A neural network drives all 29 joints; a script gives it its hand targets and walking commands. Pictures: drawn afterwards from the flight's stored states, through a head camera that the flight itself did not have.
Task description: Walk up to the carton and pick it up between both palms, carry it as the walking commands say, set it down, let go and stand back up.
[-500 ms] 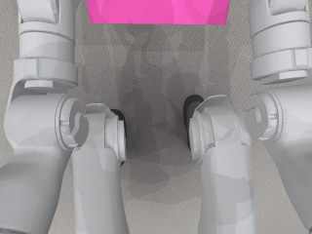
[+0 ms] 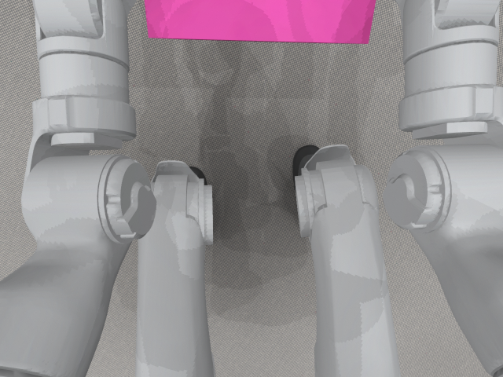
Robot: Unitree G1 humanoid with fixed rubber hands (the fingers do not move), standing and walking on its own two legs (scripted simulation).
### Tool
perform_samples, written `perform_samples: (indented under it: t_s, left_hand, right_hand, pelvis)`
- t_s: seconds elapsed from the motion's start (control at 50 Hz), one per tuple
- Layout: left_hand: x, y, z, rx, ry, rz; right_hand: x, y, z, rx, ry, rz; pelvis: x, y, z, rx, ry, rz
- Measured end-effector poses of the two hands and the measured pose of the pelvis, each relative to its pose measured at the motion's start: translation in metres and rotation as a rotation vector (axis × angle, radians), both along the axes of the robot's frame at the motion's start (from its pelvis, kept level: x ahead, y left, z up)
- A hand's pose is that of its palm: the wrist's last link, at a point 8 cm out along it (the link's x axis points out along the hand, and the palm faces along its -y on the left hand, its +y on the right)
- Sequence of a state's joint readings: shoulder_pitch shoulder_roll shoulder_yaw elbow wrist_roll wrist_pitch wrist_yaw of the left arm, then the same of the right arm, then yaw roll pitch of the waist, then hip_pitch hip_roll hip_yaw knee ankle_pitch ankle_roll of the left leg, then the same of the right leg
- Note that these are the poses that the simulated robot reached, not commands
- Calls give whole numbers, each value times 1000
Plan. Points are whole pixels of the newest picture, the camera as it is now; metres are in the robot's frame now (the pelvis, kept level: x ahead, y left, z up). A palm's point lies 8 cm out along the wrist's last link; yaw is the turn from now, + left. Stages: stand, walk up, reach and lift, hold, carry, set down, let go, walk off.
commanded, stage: reach and lift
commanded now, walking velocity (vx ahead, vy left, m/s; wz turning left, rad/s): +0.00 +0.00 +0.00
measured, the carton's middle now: out of the picture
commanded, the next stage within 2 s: none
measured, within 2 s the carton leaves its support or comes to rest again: neither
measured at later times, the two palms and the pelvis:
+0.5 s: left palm out of the picture +0.56 +0.11 -0.05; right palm out of the picture +0.54 -0.19 -0.05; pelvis -0.01 -0.01 +0.05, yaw +0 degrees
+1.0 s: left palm out of the picture +0.53 +0.12 +0.02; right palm out of the picture +0.51 -0.18 +0.02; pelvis -0.02 +0.00 +0.10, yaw +0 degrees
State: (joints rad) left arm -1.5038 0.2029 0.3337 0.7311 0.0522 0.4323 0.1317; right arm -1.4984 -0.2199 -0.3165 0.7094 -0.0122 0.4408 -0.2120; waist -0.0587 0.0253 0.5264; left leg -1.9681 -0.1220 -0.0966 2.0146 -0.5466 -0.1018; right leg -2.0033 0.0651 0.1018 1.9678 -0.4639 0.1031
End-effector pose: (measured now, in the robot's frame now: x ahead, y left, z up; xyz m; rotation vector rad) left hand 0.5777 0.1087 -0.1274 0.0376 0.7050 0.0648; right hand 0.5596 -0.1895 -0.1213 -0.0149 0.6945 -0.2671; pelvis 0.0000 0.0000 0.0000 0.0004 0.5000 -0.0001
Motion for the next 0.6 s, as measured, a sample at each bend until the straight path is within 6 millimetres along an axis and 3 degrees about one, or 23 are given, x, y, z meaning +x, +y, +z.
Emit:
perform_samples:
  t_s: [0.2, 0.48, 0.6]
  left_hand:
    - [-14, 0, 25, 23, 14, -7]
    - [-17, 2, 76, 31, -11, -11]
    - [-24, 2, 86, 21, 3, -10]
  right_hand:
    - [-13, 0, 22, 4, 14, 7]
    - [-20, 3, 73, 5, -20, -8]
    - [-27, 4, 85, -10, -7, -7]
  pelvis:
    - [-6, -6, 17, 12, -26, -3]
    - [-12, -6, 47, 21, -69, -16]
    - [-14, -4, 59, 16, -81, -19]
